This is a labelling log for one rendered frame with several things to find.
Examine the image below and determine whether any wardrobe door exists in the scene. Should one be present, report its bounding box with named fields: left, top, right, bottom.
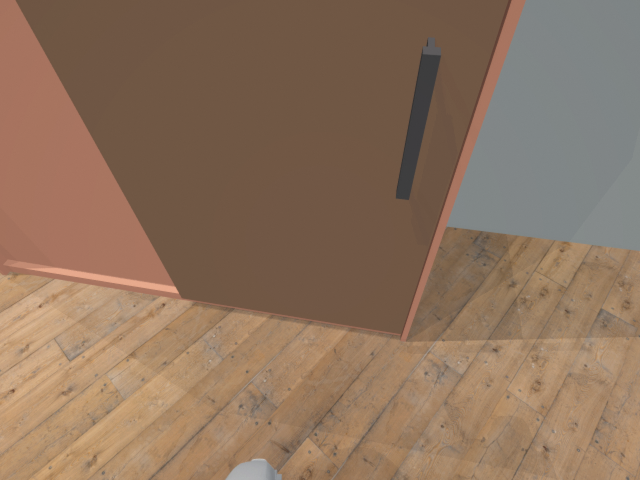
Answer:
left=16, top=0, right=509, bottom=334
left=0, top=0, right=175, bottom=286

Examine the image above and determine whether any handle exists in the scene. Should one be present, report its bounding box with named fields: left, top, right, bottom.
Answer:
left=396, top=37, right=441, bottom=200

